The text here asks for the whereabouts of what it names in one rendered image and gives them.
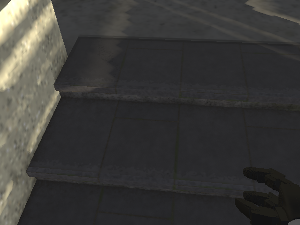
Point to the stairs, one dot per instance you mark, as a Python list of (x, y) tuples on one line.
[(191, 139)]

